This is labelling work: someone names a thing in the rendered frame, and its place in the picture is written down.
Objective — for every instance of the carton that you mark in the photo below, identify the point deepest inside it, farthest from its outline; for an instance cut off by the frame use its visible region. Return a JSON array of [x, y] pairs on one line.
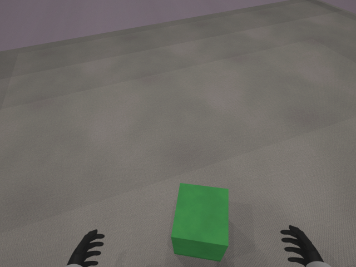
[[201, 222]]

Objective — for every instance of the left robot hand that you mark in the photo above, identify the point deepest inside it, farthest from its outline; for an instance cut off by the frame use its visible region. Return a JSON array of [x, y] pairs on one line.
[[80, 254]]

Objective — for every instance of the right robot hand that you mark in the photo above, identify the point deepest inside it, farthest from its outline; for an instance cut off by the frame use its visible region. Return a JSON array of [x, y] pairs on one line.
[[307, 250]]

